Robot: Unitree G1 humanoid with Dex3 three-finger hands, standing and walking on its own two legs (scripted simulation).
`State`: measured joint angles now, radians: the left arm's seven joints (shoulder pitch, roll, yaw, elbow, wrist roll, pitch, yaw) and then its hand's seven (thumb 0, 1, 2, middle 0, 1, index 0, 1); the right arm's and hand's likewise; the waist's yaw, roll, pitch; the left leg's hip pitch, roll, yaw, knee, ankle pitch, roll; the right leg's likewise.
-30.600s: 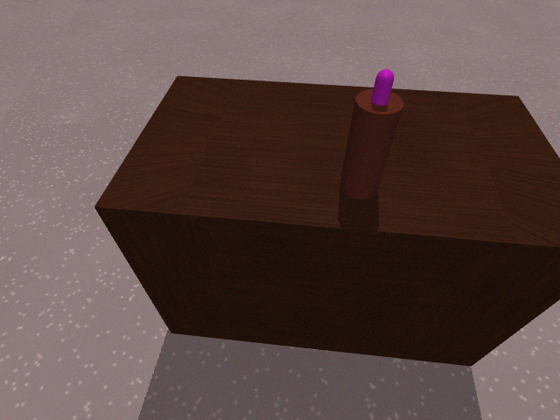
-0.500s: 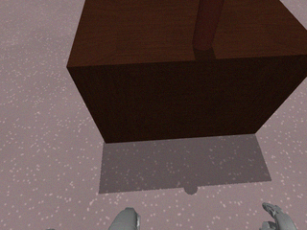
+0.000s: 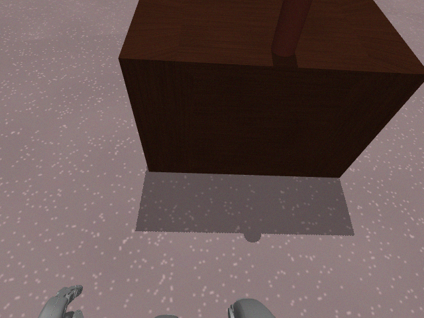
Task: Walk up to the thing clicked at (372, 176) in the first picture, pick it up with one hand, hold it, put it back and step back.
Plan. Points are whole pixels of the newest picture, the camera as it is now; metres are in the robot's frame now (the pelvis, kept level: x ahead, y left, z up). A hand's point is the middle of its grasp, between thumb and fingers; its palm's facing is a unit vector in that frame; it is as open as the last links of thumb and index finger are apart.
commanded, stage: step back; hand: right
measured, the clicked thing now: (294, 10) +1.00 -0.22 +0.07
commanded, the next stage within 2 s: stand in 1.30 s
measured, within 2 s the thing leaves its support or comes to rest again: neither
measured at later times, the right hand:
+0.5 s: hand out of the picture -0.07 -0.27 -0.16, palm faces -0.08 +0.93 -0.36, open 7.4 cm
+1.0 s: hand out of the picture -0.01 -0.30 -0.15, palm faces -0.08 +0.93 -0.35, open 7.4 cm
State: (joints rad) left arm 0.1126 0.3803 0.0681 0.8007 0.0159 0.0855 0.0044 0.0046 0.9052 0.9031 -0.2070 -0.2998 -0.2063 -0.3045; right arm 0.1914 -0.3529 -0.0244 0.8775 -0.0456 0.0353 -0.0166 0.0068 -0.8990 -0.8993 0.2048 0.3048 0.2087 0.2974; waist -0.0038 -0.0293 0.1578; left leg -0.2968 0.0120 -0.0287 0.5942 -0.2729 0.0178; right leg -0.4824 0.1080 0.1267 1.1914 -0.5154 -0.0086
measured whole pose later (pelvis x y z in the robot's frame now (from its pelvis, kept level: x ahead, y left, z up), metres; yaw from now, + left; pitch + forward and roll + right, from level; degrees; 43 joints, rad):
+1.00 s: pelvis -0.08 -0.03 +0.00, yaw +1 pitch -3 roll +0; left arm 0.22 0.34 0.05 0.97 0.03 -0.06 -0.01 0.00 0.90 0.90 -0.21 -0.30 -0.21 -0.31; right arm 0.21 -0.40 -0.05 0.97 -0.03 0.00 0.01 0.01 -0.90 -0.90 0.20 0.30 0.20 0.30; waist 0.04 0.04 0.09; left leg -0.41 0.00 -0.08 0.87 -0.42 0.00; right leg -0.20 0.00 -0.05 0.53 -0.28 -0.03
